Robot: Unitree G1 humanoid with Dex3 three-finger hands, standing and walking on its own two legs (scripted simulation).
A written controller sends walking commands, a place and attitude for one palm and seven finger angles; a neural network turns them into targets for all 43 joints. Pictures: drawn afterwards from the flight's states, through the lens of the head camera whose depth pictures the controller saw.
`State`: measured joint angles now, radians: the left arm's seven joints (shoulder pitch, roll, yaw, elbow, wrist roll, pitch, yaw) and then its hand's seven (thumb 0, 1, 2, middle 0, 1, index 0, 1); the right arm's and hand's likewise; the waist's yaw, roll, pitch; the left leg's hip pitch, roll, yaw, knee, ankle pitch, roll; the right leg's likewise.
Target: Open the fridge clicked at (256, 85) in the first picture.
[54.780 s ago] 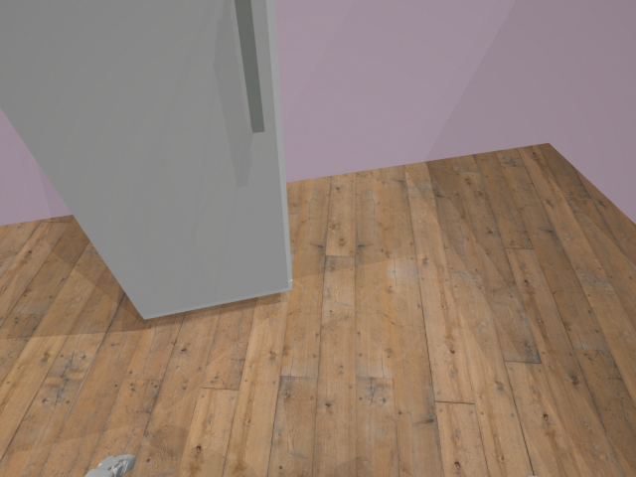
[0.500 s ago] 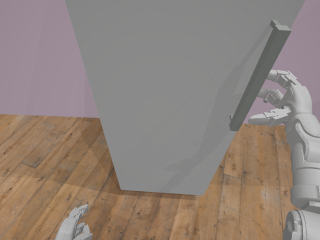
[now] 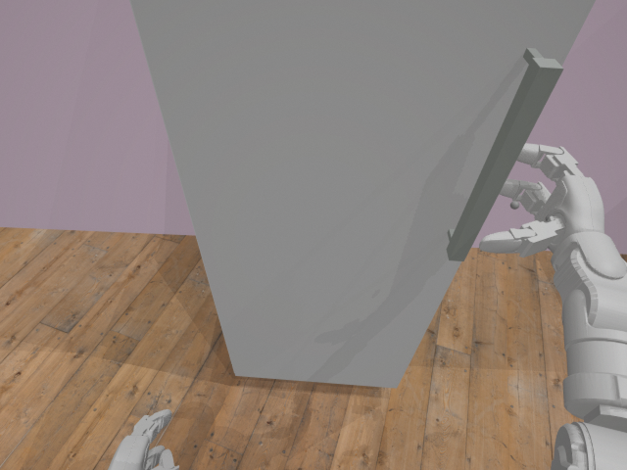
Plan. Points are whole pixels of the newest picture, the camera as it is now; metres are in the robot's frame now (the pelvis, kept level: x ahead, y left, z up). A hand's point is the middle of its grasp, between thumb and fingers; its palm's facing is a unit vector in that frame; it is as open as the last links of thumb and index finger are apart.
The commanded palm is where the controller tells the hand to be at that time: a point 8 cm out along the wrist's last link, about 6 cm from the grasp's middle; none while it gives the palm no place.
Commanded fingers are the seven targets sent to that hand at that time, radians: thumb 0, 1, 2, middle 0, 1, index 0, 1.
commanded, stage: move the hooked fingers beside the handle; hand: right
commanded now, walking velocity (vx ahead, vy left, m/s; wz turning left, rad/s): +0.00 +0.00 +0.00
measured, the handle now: (487, 171) +0.48 -0.20 +0.16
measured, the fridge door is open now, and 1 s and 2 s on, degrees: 2 2 2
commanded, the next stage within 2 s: none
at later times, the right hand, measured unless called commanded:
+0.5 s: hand (523, 204) +0.40 -0.22 +0.18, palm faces +0.07 +1.00 +0.00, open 14.0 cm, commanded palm +0.37 -0.27 +0.17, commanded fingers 0.00 0.50 -0.30 0.30 1.20 0.30 1.20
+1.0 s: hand (538, 199) +0.41 -0.24 +0.18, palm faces +0.08 +1.00 -0.01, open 14.0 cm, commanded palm +0.38 -0.29 +0.18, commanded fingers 0.00 0.50 -0.30 0.30 1.20 0.30 1.20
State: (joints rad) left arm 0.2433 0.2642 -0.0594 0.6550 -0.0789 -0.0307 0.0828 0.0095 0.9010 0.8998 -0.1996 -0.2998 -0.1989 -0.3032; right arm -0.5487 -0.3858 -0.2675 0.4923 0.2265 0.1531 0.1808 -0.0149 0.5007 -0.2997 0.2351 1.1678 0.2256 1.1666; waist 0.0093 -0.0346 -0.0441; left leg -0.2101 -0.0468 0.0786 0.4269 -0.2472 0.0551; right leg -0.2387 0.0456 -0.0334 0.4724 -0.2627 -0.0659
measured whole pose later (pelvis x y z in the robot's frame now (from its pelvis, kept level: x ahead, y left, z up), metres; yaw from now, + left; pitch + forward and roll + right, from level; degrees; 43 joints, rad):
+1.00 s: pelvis +0.00 +0.01 +0.00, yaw +1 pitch +4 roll +1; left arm 0.30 0.29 -0.05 0.63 -0.09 -0.03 0.09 0.01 0.90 0.90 -0.20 -0.30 -0.20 -0.30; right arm -0.59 -0.53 -0.40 0.66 0.23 0.06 0.32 -0.02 0.50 -0.30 0.30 1.20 0.30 1.20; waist 0.04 -0.03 -0.06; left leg -0.28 -0.07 0.07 0.46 -0.26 0.07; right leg -0.31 0.02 -0.04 0.52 -0.29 -0.05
